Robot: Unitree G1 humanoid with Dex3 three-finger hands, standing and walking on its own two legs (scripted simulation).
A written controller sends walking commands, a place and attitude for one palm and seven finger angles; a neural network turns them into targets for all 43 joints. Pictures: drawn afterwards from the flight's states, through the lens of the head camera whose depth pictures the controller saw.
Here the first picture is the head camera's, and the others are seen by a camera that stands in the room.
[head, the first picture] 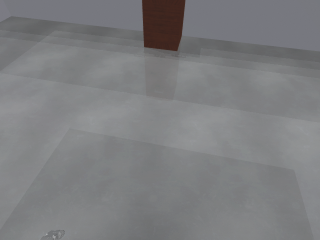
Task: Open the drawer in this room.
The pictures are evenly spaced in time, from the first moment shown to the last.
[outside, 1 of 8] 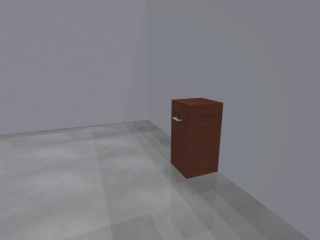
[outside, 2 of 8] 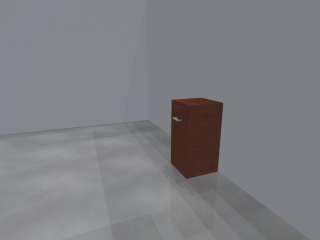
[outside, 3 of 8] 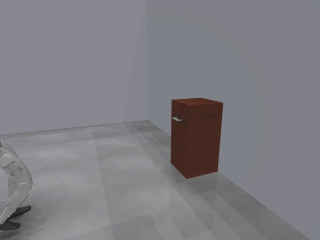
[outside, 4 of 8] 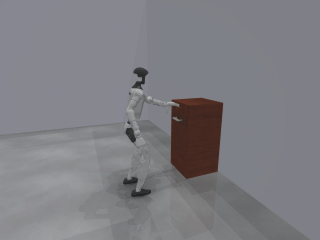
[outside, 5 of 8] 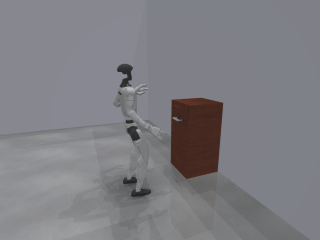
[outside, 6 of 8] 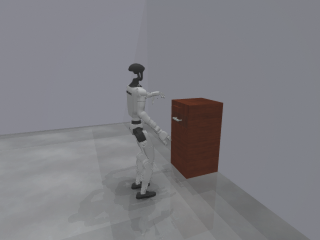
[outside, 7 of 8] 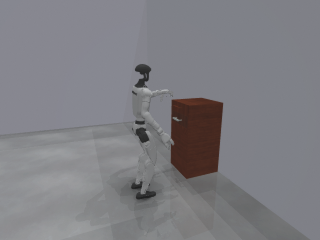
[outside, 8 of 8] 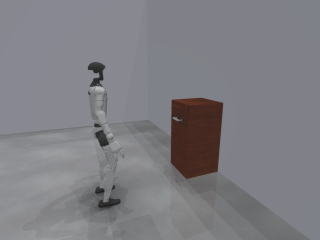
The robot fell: no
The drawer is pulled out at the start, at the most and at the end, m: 0.00 0.00 0.00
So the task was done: no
